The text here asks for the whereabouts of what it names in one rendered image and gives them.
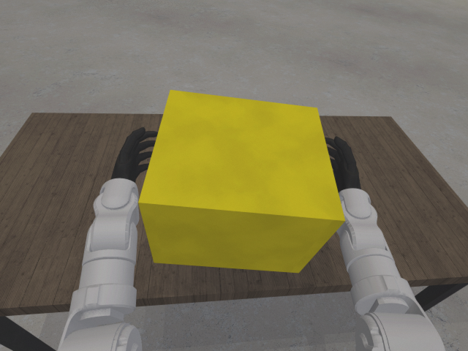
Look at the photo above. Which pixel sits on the robot right hand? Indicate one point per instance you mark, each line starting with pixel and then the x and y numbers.
pixel 344 166

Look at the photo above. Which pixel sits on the table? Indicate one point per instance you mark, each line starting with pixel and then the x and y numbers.
pixel 54 168

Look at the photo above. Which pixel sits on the robot left hand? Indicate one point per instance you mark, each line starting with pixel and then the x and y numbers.
pixel 127 164

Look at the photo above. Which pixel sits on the left robot forearm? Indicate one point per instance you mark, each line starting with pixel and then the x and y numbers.
pixel 106 291

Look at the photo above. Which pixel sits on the right robot forearm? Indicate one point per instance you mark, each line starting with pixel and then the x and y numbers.
pixel 376 282

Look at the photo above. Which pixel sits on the carton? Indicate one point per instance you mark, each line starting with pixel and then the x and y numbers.
pixel 239 183

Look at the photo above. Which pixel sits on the robot left upper arm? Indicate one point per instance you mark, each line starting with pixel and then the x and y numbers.
pixel 115 337

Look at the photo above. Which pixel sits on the robot right upper arm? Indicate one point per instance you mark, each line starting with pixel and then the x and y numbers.
pixel 379 331

